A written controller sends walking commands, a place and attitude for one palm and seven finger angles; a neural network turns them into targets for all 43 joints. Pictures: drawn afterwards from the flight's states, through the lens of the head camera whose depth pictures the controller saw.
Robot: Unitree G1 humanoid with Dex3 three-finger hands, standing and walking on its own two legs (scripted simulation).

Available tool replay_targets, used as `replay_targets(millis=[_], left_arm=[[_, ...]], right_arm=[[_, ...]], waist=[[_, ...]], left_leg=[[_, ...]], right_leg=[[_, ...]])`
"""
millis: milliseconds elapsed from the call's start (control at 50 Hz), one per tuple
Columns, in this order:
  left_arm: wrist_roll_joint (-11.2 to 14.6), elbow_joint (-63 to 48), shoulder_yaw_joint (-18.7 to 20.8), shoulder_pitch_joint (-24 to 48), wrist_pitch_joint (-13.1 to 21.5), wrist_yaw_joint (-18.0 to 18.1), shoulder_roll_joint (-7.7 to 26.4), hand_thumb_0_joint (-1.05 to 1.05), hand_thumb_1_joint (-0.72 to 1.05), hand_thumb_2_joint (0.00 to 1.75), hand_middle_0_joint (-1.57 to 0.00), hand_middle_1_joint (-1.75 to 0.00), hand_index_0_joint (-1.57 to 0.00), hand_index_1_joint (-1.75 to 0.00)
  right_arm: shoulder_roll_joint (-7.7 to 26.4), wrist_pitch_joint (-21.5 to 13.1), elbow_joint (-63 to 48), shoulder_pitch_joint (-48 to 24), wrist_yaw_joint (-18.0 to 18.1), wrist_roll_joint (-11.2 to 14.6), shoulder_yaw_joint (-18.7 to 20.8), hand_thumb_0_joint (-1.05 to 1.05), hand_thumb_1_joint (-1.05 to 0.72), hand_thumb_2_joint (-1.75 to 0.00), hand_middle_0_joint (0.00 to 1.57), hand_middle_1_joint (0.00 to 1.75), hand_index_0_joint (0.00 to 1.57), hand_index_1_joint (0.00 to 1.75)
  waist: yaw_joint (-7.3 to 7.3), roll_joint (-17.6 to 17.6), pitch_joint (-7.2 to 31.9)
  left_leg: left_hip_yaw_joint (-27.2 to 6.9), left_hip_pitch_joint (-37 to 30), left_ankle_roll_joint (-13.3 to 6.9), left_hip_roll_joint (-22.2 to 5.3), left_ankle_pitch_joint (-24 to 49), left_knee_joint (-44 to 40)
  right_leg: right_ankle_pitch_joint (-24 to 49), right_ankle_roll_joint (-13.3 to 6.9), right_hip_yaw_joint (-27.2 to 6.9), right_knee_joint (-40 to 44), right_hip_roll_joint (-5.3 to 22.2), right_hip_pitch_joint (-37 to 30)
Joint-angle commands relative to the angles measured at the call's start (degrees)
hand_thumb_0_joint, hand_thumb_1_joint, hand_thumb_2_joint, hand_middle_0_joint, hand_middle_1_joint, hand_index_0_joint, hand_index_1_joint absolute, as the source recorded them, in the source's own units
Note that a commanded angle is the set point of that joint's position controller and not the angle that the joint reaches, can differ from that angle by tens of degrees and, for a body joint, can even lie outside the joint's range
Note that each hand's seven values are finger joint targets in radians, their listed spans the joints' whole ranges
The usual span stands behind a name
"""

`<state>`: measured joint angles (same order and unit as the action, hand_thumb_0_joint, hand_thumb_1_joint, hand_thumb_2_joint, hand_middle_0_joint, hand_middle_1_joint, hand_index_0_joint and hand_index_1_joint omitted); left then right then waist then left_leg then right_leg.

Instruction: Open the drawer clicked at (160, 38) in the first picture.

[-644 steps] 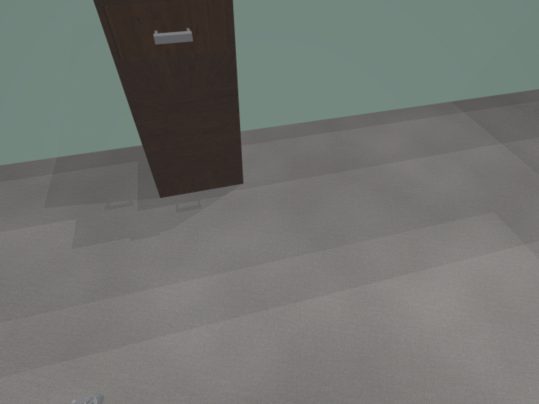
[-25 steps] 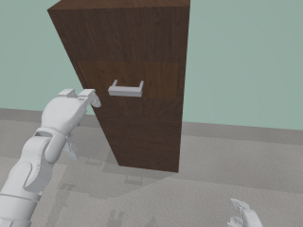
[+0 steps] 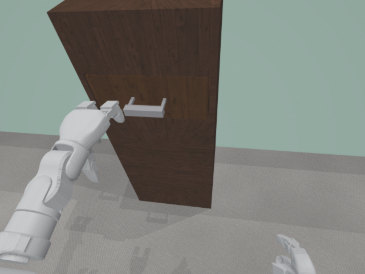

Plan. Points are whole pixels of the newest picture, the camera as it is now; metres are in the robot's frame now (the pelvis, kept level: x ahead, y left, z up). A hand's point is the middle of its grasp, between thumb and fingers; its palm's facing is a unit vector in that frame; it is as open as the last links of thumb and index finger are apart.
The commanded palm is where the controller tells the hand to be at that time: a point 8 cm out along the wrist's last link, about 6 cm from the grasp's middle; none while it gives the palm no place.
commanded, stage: move the hooked fingers above the handle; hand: left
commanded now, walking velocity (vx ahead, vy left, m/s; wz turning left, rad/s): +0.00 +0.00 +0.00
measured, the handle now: (146, 105) +0.58 +0.20 +0.03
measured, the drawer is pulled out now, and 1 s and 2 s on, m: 0.00 0.00 0.00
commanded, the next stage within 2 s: lower the fingers behind the handle in 1.86 s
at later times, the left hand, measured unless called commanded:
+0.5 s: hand (117, 121) +0.43 +0.23 +0.10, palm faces +0.00 -0.04 -1.00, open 13.8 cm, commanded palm +0.41 +0.23 +0.16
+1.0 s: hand (131, 108) +0.49 +0.21 +0.09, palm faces -0.04 -0.01 -1.00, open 13.8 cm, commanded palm +0.48 +0.21 +0.15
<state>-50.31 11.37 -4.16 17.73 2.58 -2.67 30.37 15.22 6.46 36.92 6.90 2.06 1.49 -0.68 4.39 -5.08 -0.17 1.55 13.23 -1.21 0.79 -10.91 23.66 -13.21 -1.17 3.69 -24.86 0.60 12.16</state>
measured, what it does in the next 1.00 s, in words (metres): stands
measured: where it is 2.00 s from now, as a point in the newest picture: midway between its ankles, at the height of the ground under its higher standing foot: outside the picture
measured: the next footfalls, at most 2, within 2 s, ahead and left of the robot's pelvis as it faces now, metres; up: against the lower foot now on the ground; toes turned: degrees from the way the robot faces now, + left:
none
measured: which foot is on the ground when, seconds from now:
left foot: down 0.00-1.00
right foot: down 0.00-1.00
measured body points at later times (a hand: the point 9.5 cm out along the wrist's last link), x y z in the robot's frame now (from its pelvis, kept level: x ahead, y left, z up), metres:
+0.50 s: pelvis +0.02 +0.01 -0.01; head +0.06 -0.02 +0.44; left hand +0.42 +0.23 +0.16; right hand +0.15 -0.24 -0.14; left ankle +0.02 +0.11 -0.74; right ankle +0.00 -0.10 -0.74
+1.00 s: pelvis +0.03 +0.01 -0.01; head +0.08 -0.02 +0.43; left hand +0.49 +0.21 +0.14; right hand +0.10 -0.26 -0.15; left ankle +0.02 +0.11 -0.74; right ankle +0.00 -0.10 -0.74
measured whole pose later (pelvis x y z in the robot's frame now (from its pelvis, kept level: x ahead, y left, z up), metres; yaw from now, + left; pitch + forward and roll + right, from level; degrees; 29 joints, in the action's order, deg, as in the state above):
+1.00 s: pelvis +0.03 +0.01 -0.01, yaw -2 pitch +10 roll +0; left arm -57.0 46.7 -6.5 44.1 1.8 4.1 27.6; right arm 14.7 9.4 38.4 16.1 1.9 1.6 2.2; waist -1.6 -3.3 4.9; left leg 3.2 25.2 -1.7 0.3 -16.8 32.0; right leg -18.0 -0.7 1.9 -32.4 0.4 24.3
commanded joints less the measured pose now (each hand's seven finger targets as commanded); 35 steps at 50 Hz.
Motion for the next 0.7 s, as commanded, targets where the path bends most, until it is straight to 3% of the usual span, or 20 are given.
replay_targets(millis=[0,80,140,220,240,280,300,360,400,440,460,480,500,520,540,580,620,680], left_arm=[[-0.56,-7.95,8.47,22.52,-0.33,2.83,13.19,0.00,-0.50,0.30,-0.30,-1.20,-0.30,-1.20],[-0.81,-6.08,9.32,22.89,-0.30,3.03,14.34,0.00,-0.50,0.30,-0.30,-1.20,-0.30,-1.20],[-0.90,-3.59,6.97,25.25,-0.16,3.03,12.16,0.00,-0.50,0.30,-0.30,-1.20,-0.30,-1.20],[-1.81,-4.86,7.27,30.19,0.95,4.15,13.39,0.00,-0.50,0.30,-0.30,-1.20,-0.30,-1.20],[-1.85,-4.50,6.45,30.20,0.98,4.48,12.27,0.00,-0.50,0.30,-0.30,-1.20,-0.30,-1.20],[-1.85,-2.31,8.36,29.94,0.80,5.31,13.83,0.00,-0.50,0.30,-0.30,-1.20,-0.30,-1.20],[-1.90,0.45,8.64,30.00,0.37,5.52,14.05,0.00,-0.50,0.30,-0.30,-1.20,-0.30,-1.20],[-2.49,3.91,6.13,32.58,-0.77,6.01,11.82,0.00,-0.50,0.30,-0.30,-1.20,-0.30,-1.20],[-3.42,3.87,6.67,35.03,-1.05,6.27,13.19,0.00,-0.50,0.30,-0.30,-1.20,-0.30,-1.20],[-3.64,2.63,4.37,36.65,-1.02,6.40,10.75,0.00,-0.50,0.30,-0.30,-1.20,-0.30,-1.20],[-3.82,2.99,5.16,36.84,-1.09,6.50,11.68,0.00,-0.50,0.30,-0.30,-1.20,-0.30,-1.20],[-3.61,3.45,3.86,36.73,-1.28,6.33,10.06,0.00,-0.50,0.30,-0.30,-1.20,-0.30,-1.20],[-3.41,5.73,3.17,37.04,-1.57,5.98,9.05,0.00,-0.50,0.30,-0.30,-1.20,-0.30,-1.20],[-3.58,8.53,4.25,36.79,-1.89,5.93,10.29,0.00,-0.50,0.30,-0.30,-1.20,-0.30,-1.20],[-3.76,9.36,2.69,38.69,-2.01,5.87,9.12,0.00,-0.50,0.30,-0.30,-1.20,-0.30,-1.20],[-4.44,9.77,2.00,41.90,-1.82,6.14,8.67,0.00,-0.50,0.30,-0.30,-1.20,-0.30,-1.20],[-4.91,9.24,3.38,44.72,-1.14,6.78,10.51,0.00,-0.50,0.30,-0.30,-1.20,-0.30,-1.20],[-5.08,11.57,3.68,44.83,-0.97,7.79,10.03,0.00,-0.50,0.30,-0.30,-1.20,-0.30,-1.20]], right_arm=[[6.18,-1.61,-7.78,-4.93,-0.01,0.02,2.34,0.00,-0.90,-0.90,0.20,0.30,0.20,0.30],[6.54,-1.13,-7.76,-3.36,0.12,-0.01,2.77,0.00,-0.90,-0.90,0.20,0.30,0.20,0.30],[6.65,-0.78,-7.51,-2.36,0.19,0.34,3.01,0.00,-0.90,-0.90,0.20,0.30,0.20,0.30],[6.66,-1.00,-7.73,-0.47,0.32,0.18,3.68,0.00,-0.90,-0.90,0.20,0.30,0.20,0.30],[6.46,-0.97,-7.59,-0.26,0.23,0.21,3.80,0.00,-0.90,-0.90,0.20,0.30,0.20,0.30],[6.72,-0.76,-7.05,0.77,0.22,0.18,4.01,0.00,-0.90,-0.90,0.20,0.30,0.20,0.30],[6.93,-0.57,-6.74,1.07,0.16,0.21,3.94,0.00,-0.90,-0.90,0.20,0.30,0.20,0.30],[6.99,-0.26,-6.25,1.84,0.15,0.56,4.00,0.00,-0.90,-0.90,0.20,0.30,0.20,0.30],[7.25,-0.08,-6.59,2.33,0.12,0.37,4.16,0.00,-0.90,-0.90,0.20,0.30,0.20,0.30],[6.74,-0.08,-6.77,3.13,-0.12,0.29,4.50,0.00,-0.90,-0.90,0.20,0.30,0.20,0.30],[6.84,0.06,-6.57,3.48,-0.22,0.28,4.62,0.00,-0.90,-0.90,0.20,0.30,0.20,0.30],[6.72,0.19,-6.71,3.68,-0.33,0.28,4.60,0.00,-0.90,-0.90,0.20,0.30,0.20,0.30],[6.88,0.32,-6.71,4.05,-0.38,0.38,4.70,0.00,-0.90,-0.90,0.20,0.30,0.20,0.30],[7.06,0.56,-6.21,4.35,-0.23,0.54,4.55,0.00,-0.90,-0.90,0.20,0.30,0.20,0.30],[7.15,0.77,-6.14,4.56,-0.20,0.61,4.37,0.00,-0.90,-0.90,0.20,0.30,0.20,0.30],[6.99,0.87,-6.01,5.37,-0.13,0.47,4.65,0.00,-0.90,-0.90,0.20,0.30,0.20,0.30],[7.00,0.86,-5.93,6.12,-0.15,0.23,4.85,0.00,-0.90,-0.90,0.20,0.30,0.20,0.30],[6.72,1.09,-5.47,7.26,-0.26,0.00,4.97,0.00,-0.90,-0.90,0.20,0.30,0.20,0.30]], waist=[[-1.02,4.14,15.69],[-0.88,5.28,17.11],[-1.84,5.40,15.53],[-1.65,4.03,21.10],[-1.93,3.01,20.87],[-1.68,3.93,21.45],[-1.99,4.97,19.70],[-2.75,4.91,18.65],[-2.72,4.47,21.24],[-2.94,2.51,24.00],[-3.08,2.24,24.15],[-3.28,2.66,23.82],[-3.86,5.25,22.90],[-3.93,6.00,20.89],[-4.28,5.14,19.97],[-4.45,4.87,22.02],[-4.16,3.22,25.22],[-4.17,2.71,26.08]], left_leg=[[-0.08,-3.15,-0.77,1.49,10.69,-1.32],[-0.02,-2.63,-1.09,1.46,12.06,-0.76],[-0.18,-2.41,-1.19,1.23,11.63,-0.45],[-0.58,-4.07,-1.35,1.31,14.52,1.01],[-0.55,-4.45,-1.30,1.30,15.67,1.43],[-0.43,-3.88,-1.19,1.21,16.68,1.76],[-0.54,-2.57,-1.06,1.19,15.78,1.72],[-0.31,-2.37,-1.14,0.82,15.16,1.94],[-0.58,-2.66,-1.02,0.84,17.10,2.55],[-0.90,-4.68,-1.10,0.59,19.82,3.47],[-1.07,-5.30,-0.97,0.38,20.80,3.85],[-1.13,-5.27,-0.96,0.37,21.91,4.18],[-1.02,-4.30,-1.09,0.37,21.19,4.39],[-1.08,-3.04,-1.12,0.22,19.48,4.21],[-1.12,-2.72,-1.02,0.25,18.40,3.95],[-1.31,-3.75,-1.06,0.17,19.78,4.71],[-1.40,-4.55,-1.00,0.20,21.34,5.48],[-1.36,-4.57,-0.87,0.00,25.10,6.46]], right_leg=[[10.70,-0.62,-2.85,2.56,-0.51,-5.36],[12.98,-0.64,-2.83,1.48,-0.56,-5.71],[11.82,-0.71,-2.49,1.29,-0.88,-3.25],[13.58,-0.95,-2.79,-0.28,-1.06,-3.87],[14.68,-1.06,-2.71,-0.62,-1.13,-3.19],[15.83,-1.05,-2.59,-1.18,-1.24,-3.43],[14.64,-1.11,-2.32,-0.95,-1.37,-2.79],[13.78,-1.12,-2.05,-1.39,-1.49,-0.39],[14.66,-1.34,-2.10,-2.11,-1.61,-1.32],[16.16,-1.41,-2.19,-2.98,-1.60,-0.66],[16.34,-1.44,-2.13,-3.19,-1.73,0.01],[17.08,-1.42,-1.98,-3.43,-1.78,0.35],[16.88,-1.30,-1.95,-3.17,-1.86,0.53],[15.85,-1.27,-1.76,-3.23,-1.91,1.64],[14.90,-1.34,-1.53,-3.26,-1.94,2.74],[15.18,-1.44,-1.68,-3.79,-1.98,3.30],[15.90,-1.54,-2.03,-4.42,-1.98,2.71],[18.21,-1.57,-1.96,-5.34,-2.06,2.97]])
